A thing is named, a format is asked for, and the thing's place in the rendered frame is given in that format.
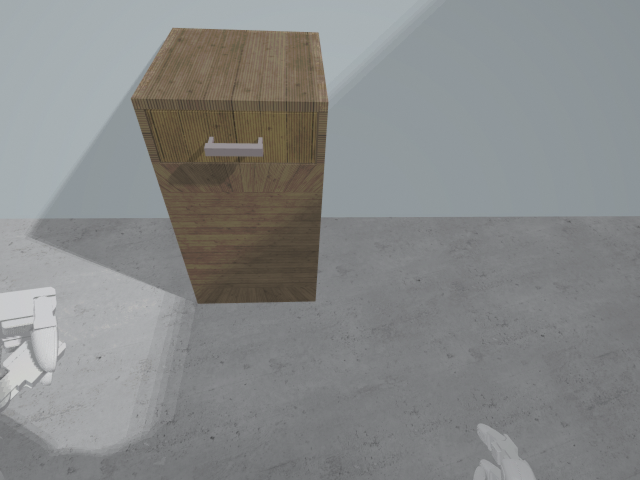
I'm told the right robot hand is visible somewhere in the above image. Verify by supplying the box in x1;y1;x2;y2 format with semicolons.
473;423;536;480

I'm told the handle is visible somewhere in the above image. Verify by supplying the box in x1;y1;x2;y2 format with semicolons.
204;137;263;157

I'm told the cabinet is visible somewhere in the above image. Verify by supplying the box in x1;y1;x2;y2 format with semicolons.
131;28;328;304

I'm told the left robot hand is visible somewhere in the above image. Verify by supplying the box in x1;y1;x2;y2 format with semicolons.
0;287;66;413

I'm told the drawer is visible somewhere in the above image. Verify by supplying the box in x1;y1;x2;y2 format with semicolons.
146;109;317;163

